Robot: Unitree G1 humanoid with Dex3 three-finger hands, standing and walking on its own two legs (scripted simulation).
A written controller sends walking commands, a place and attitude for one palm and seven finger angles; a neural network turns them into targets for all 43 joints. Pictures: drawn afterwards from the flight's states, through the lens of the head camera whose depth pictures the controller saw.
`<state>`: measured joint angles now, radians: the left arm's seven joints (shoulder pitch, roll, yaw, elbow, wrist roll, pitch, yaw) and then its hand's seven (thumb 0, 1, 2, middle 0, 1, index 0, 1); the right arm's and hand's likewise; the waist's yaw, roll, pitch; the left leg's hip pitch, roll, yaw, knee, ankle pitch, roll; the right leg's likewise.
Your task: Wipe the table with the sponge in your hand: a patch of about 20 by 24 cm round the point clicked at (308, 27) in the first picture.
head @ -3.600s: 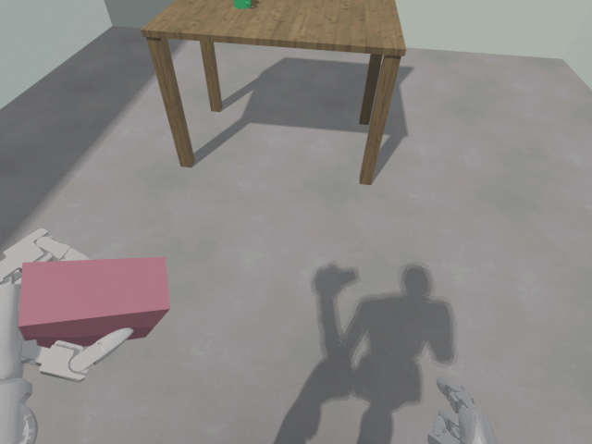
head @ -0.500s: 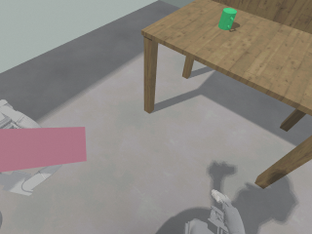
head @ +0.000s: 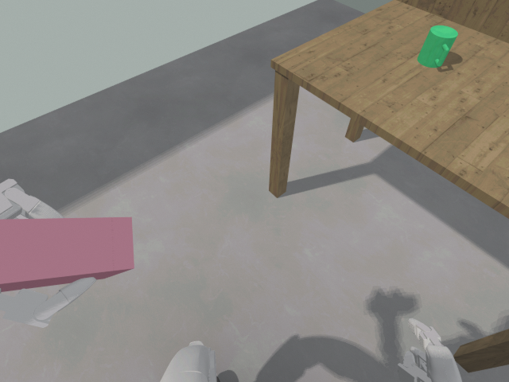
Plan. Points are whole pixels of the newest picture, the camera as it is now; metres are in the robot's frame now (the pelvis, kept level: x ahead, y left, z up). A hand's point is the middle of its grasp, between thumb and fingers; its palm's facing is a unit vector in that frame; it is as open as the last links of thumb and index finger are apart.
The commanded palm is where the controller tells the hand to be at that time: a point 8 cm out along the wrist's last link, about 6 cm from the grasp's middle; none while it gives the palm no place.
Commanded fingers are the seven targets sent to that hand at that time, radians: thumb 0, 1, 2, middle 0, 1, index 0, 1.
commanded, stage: walk to a spot facing it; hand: left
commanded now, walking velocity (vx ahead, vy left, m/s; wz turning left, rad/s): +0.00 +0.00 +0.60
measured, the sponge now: (78, 254) +0.23 +0.20 +0.16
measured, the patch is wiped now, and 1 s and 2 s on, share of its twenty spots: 0.00 0.00 0.00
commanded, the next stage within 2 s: turn to face it in 0.06 s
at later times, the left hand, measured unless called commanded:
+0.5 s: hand out of the picture +0.23 +0.27 +0.20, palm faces +0.54 -0.73 -0.41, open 9.4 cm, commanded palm +0.20 +0.29 +0.17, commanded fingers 0.00 0.10 1.30 -1.20 -1.60 -1.20 -1.60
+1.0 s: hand (124, 220) +0.27 +0.16 +0.17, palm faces +0.21 -0.85 -0.49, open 9.4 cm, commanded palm +0.22 +0.20 +0.17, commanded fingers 0.00 0.10 1.30 -1.20 -1.60 -1.20 -1.60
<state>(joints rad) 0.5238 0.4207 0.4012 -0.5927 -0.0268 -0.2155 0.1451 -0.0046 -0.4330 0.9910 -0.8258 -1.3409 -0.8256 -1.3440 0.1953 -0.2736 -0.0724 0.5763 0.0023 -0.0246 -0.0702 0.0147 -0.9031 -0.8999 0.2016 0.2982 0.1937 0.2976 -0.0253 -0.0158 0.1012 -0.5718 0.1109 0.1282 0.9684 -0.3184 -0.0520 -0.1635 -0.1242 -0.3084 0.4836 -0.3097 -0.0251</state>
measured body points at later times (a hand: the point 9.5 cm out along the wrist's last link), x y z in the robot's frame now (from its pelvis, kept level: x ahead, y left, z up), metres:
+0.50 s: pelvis +0.05 +0.00 -0.01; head +0.06 -0.01 +0.44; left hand +0.20 +0.30 +0.22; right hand +0.27 -0.15 -0.08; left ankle +0.11 +0.13 -0.74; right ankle +0.09 -0.11 -0.71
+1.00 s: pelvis +0.01 -0.04 -0.01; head +0.04 -0.04 +0.44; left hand +0.25 +0.20 +0.20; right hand +0.10 -0.33 -0.10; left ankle +0.01 +0.10 -0.74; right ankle +0.08 -0.11 -0.74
